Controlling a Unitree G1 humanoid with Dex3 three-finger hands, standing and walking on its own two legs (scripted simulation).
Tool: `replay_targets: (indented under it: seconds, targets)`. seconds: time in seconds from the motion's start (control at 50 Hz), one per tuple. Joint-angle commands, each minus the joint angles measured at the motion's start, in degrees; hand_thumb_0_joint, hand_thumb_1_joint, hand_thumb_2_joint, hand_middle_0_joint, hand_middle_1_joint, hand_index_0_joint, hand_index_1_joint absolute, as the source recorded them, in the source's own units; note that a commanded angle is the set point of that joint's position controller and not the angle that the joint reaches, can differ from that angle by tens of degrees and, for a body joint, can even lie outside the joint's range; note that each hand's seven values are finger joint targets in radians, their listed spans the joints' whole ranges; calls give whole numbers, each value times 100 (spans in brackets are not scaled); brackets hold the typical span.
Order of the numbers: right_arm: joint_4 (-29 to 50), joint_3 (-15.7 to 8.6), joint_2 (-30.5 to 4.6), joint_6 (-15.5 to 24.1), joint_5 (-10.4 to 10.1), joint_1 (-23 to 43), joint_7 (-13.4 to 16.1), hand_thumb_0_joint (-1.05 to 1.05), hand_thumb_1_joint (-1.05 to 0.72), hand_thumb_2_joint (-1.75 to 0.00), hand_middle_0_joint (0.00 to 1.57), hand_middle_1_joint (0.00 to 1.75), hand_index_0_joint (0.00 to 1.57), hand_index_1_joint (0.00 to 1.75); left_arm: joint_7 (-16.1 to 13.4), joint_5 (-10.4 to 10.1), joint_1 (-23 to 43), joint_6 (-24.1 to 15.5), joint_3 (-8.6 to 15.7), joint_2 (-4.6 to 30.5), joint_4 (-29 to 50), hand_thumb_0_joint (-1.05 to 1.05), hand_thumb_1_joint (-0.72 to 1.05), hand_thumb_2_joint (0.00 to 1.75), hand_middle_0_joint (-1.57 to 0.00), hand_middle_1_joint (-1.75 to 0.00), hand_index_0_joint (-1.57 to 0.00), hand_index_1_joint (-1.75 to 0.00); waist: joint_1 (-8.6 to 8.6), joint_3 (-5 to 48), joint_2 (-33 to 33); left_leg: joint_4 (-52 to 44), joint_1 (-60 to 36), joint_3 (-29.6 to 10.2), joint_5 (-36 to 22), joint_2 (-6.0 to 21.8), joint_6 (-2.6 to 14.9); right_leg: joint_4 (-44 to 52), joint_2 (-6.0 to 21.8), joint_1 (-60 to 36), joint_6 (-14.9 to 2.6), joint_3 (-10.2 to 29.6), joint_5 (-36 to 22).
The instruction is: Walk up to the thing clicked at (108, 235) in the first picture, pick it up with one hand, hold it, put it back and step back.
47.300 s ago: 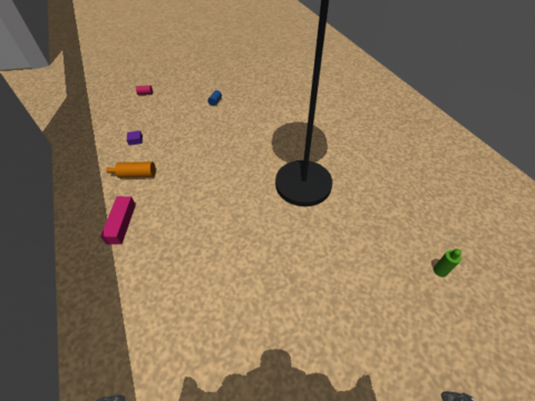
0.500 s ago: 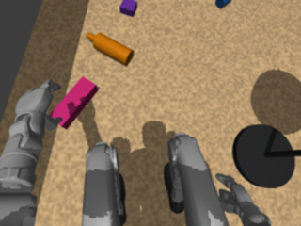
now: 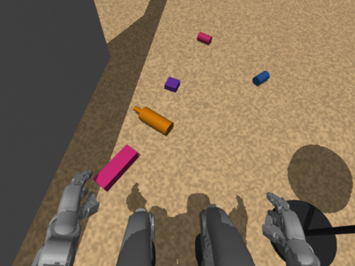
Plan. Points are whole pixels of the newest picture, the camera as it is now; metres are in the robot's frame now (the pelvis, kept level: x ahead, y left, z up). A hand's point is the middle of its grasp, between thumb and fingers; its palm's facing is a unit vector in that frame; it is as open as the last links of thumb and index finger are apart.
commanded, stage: home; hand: left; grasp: from above
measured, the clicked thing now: (117, 167) +0.52 +0.26 -0.58
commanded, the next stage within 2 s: none
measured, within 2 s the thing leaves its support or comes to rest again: neither
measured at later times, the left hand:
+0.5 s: hand (71, 219) +0.21 +0.19 +0.06, palm faces +0.09 -0.97 -0.20, open 7.4 cm
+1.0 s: hand (74, 221) +0.21 +0.19 +0.06, palm faces +0.08 -0.98 -0.20, open 7.4 cm
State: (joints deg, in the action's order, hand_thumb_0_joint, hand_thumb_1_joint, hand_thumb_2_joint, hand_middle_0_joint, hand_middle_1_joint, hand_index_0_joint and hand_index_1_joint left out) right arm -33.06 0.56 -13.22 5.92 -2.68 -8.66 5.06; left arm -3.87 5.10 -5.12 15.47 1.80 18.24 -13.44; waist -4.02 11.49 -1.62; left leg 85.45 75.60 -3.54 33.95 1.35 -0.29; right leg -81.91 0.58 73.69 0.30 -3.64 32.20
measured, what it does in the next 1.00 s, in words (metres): rises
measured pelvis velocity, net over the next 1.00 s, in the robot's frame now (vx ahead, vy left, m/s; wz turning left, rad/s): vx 0.05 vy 0.00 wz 0.03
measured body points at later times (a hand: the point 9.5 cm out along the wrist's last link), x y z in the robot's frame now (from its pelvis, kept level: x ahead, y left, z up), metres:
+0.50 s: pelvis +0.06 +0.01 +0.11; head +0.07 +0.01 +0.56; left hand +0.20 +0.24 +0.08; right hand +0.22 -0.23 +0.04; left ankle +0.05 +0.12 -0.58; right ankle +0.06 -0.13 -0.58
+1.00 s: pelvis +0.05 +0.00 +0.11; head +0.07 +0.01 +0.56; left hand +0.20 +0.24 +0.07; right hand +0.22 -0.24 +0.04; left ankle +0.05 +0.12 -0.58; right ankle +0.06 -0.13 -0.58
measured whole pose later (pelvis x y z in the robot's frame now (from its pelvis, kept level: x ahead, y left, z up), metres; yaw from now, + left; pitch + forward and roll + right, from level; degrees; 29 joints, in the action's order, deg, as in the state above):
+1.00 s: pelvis +0.05 +0.00 +0.11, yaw +2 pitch +10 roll -3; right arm -31.0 1.9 -12.7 13.6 -0.3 -16.7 10.6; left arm -1.1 -3.1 -28.5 25.7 1.5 12.9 6.8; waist -2.1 9.1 -2.7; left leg 57.5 38.8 -3.0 28.5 1.3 0.0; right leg -53.2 0.4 36.4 0.7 -3.7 26.6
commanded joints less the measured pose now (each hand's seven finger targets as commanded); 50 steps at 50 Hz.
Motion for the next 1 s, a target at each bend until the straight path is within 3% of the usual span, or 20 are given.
replay_targets:
  seconds: [0.0,0.14,0.18,0.3,0.4,0.54,0.66,0.8,0.98]
  targets:
    - [631,-217,-733,384,10,-253,218,0,-90,-90,20,30,20,30,-175,-326,219,17,392,536,1309,0,90,90,-20,-30,-20,-30,-137,1564,-390,-2010,-2234,-139,-801,-79,154,1874,-134,-1977,-95,243,-892]
    - [847,-102,-664,567,58,-399,436,0,-90,-90,20,30,20,30,-129,-778,-955,511,517,219,1952,0,90,90,-20,-30,-20,-30,38,1087,-438,-2923,-3302,-77,-1448,-91,89,2782,-178,-3103,-75,129,-1432]
    - [939,-95,-632,601,65,-461,485,0,-90,-90,20,30,20,30,-99,-834,-1338,613,495,138,2225,0,90,90,-20,-30,-20,-30,100,953,-445,-3161,-3563,-31,-1685,-108,64,2989,-196,-3392,-90,84,-1603]
    - [1153,-103,-551,744,112,-506,601,0,-90,-90,20,30,20,30,-2,-867,-2104,772,314,-31,2904,0,90,90,-20,-30,-20,-30,65,502,-234,-3557,-3947,10,-1951,-121,97,3481,-251,-3786,-79,-22,-1803]
    - [1204,-142,-579,876,169,-527,645,0,-90,-90,20,30,20,30,120,-871,-2337,785,300,-48,3138,0,90,90,-20,-30,-20,-30,48,321,15,-3674,-4138,60,-2108,-129,141,3636,-252,-3944,-50,-88,-1897]
    - [1127,-176,-630,1045,232,-480,645,0,-90,-90,20,30,20,30,231,-789,-2165,722,336,11,3024,0,90,90,-20,-30,-20,-30,76,61,32,-3754,-4176,57,-1992,-138,132,3668,-215,-3927,-35,-92,-1765]
    - [1121,-171,-646,1099,243,-413,608,0,-90,-90,20,30,20,30,248,-767,-2163,727,327,61,3163,0,90,90,-20,-30,-20,-30,151,203,-330,-3833,-4301,40,-1960,-142,81,3647,-201,-4008,-67,-64,-1720]
    - [1121,-158,-630,1097,238,-405,609,0,-90,-90,20,30,20,30,194,-760,-2243,766,341,55,3133,0,90,90,-20,-30,-20,-30,182,279,-100,-3716,-4223,76,-2095,-173,121,3672,-185,-4137,-37,-46,-1901]
    - [1117,-150,-634,1113,230,-400,619,0,-90,-90,20,30,20,30,220,-802,-2193,768,308,21,3082,0,90,90,-20,-30,-20,-30,160,145,-50,-3759,-4164,67,-1834,-146,122,3695,-195,-4013,-28,-52,-1664]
